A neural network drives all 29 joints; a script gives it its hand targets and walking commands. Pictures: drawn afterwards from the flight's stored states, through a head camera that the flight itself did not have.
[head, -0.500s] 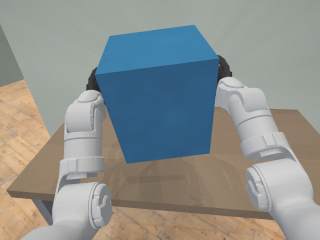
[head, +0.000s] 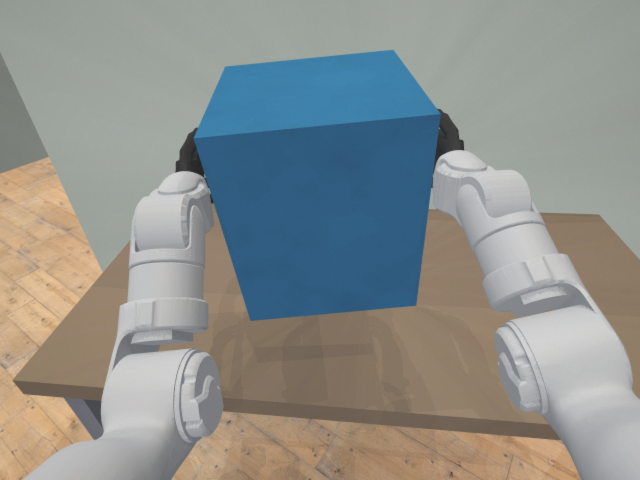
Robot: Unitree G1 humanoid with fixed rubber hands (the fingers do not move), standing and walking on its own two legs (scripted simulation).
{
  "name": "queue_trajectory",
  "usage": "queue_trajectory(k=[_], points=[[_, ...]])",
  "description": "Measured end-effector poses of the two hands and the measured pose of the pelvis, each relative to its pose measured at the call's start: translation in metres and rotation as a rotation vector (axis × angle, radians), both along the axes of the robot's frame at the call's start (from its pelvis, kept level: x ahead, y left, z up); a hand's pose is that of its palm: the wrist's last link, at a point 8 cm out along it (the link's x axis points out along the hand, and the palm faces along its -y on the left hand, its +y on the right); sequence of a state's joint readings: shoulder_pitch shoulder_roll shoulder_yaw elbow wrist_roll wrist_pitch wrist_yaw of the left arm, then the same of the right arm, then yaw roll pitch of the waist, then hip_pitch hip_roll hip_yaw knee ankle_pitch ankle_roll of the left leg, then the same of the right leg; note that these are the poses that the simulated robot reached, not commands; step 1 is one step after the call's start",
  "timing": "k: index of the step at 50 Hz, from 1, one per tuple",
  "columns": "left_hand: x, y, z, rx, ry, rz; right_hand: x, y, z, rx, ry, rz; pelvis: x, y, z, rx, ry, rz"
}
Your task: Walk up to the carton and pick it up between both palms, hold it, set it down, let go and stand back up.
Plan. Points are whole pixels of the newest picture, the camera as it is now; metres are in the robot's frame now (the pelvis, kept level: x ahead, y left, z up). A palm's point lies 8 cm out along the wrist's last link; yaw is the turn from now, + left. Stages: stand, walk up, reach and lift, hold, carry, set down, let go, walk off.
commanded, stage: hold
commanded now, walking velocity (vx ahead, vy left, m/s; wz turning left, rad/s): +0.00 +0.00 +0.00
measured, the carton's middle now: (321, 186) +0.39 -0.01 +0.25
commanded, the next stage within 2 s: none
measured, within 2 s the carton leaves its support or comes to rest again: neither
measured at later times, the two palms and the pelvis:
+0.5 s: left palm (184, 194) +0.37 +0.15 +0.26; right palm (440, 166) +0.37 -0.15 +0.28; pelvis +0.00 +0.00 +0.00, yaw +1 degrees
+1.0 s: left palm (187, 185) +0.37 +0.15 +0.27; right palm (443, 163) +0.38 -0.15 +0.28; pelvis +0.00 +0.01 +0.00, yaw +0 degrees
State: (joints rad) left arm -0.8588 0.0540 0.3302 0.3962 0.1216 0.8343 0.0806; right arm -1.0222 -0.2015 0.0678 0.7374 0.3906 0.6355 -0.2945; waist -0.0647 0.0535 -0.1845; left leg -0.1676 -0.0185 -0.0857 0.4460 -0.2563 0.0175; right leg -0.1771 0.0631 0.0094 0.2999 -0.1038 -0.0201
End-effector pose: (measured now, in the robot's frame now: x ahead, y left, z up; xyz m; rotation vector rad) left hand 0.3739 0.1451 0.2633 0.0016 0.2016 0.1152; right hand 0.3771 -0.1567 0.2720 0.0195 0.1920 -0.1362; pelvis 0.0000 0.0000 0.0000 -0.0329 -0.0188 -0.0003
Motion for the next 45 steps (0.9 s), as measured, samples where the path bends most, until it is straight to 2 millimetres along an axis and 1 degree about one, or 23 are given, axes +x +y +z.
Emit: queue_trajectory(k=[6,21,27,33,45], points=[[-0.003,0.004,-0.001,-0.008,-0.008,0.010,0.000,0.004,-0.002,0.006,-0.006,0.009,0.002,-0.002,0.000,-0.003,0.002,0.009],[-0.007,0.009,-0.002,-0.019,-0.020,0.007,-0.004,0.009,0.007,0.018,-0.018,0.004,0.002,0.001,0.000,-0.005,-0.013,0.016],[-0.009,0.011,-0.006,-0.028,0.001,0.004,-0.007,0.011,0.003,0.012,0.004,-0.001,-0.001,0.004,0.000,-0.002,-0.020,0.010],[-0.010,0.012,-0.002,-0.005,-0.009,0.006,-0.008,0.012,0.005,0.034,-0.007,0.005,-0.002,0.007,-0.001,-0.003,-0.006,0.012],[-0.003,0.006,0.005,0.014,-0.008,-0.002,-0.003,0.007,0.008,0.024,-0.006,0.000,-0.002,0.009,0.000,-0.003,0.006,0.001]])
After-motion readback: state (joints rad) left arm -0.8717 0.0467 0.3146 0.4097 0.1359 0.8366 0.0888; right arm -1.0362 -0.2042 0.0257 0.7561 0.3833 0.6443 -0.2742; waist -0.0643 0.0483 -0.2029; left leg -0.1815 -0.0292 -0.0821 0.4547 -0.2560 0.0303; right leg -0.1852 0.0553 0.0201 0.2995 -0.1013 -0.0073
